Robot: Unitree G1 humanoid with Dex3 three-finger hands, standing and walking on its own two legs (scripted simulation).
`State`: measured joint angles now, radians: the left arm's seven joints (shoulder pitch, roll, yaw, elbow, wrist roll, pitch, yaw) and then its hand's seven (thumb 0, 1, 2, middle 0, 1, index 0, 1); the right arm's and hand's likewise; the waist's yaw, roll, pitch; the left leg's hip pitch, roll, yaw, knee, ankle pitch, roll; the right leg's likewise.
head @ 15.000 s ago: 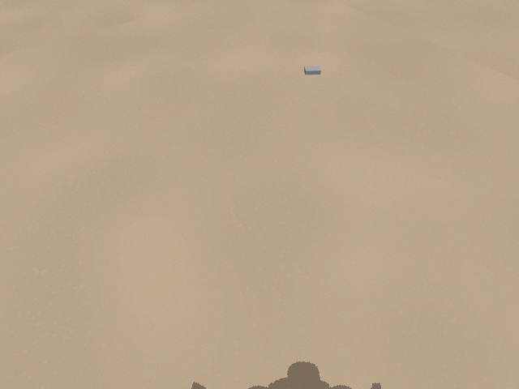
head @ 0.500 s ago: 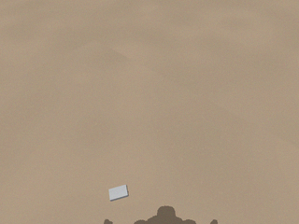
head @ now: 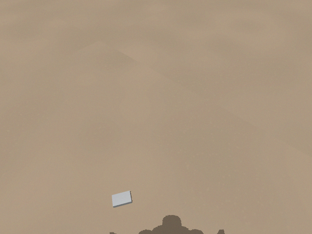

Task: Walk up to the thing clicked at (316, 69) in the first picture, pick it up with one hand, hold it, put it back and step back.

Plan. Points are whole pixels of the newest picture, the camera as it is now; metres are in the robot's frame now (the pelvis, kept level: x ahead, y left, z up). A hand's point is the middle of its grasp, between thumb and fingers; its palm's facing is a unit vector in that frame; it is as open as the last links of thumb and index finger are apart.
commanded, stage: stand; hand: left
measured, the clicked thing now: (121, 199) +0.43 +0.25 -0.77
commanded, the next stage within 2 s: walk up in 0.54 s
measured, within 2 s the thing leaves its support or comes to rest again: neither
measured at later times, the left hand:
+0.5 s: hand out of the picture +0.06 +0.25 -0.16, palm faces -0.03 -0.94 -0.35, open 7.4 cm
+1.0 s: hand out of the picture +0.05 +0.31 -0.19, palm faces -0.03 -0.94 -0.34, open 7.4 cm
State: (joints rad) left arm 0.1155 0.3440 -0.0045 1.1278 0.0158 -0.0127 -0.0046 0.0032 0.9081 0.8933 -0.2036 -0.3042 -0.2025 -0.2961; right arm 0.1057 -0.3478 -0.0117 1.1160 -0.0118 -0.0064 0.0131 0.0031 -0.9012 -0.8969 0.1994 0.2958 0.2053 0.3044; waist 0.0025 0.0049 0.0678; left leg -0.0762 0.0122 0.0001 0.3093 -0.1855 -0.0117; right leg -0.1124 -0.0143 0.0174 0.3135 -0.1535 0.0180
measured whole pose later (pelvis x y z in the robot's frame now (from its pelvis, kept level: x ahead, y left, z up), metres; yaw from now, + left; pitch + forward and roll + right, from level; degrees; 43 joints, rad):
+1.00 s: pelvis -0.08 +0.05 -0.02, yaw +0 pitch +0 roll -2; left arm 0.02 0.41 0.06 0.89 0.01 0.08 0.03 0.00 0.91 0.89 -0.20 -0.30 -0.20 -0.30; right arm 0.16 -0.34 -0.05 0.95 -0.04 0.04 -0.01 0.00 -0.90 -0.90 0.20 0.30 0.21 0.30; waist -0.01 -0.06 0.21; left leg -0.29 -0.01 -0.01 0.60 -0.31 0.05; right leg -0.49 0.13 0.17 1.10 -0.50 -0.02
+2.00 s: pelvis -0.34 -0.03 -0.03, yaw -1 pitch -2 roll -1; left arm 0.24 0.40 0.09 0.89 0.02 0.03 -0.02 0.00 0.91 0.89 -0.20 -0.30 -0.20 -0.30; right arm 0.17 -0.38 -0.04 0.83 -0.05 0.01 0.00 0.00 -0.90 -0.90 0.20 0.30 0.21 0.31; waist 0.03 -0.01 0.11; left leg -0.35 0.09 -0.03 0.69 -0.31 -0.01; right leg -0.20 0.02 0.07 0.63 -0.41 0.00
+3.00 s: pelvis -0.31 +0.00 -0.01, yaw +1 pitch -3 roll +0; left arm 0.05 0.36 0.04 1.03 0.00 -0.02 0.01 0.00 0.91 0.89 -0.20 -0.30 -0.20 -0.30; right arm 0.14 -0.33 -0.02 1.06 -0.01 -0.01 0.01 0.00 -0.90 -0.90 0.20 0.30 0.21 0.30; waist 0.00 -0.02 0.07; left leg -0.18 0.01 -0.03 0.50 -0.27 -0.01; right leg -0.18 -0.04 -0.02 0.49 -0.26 0.02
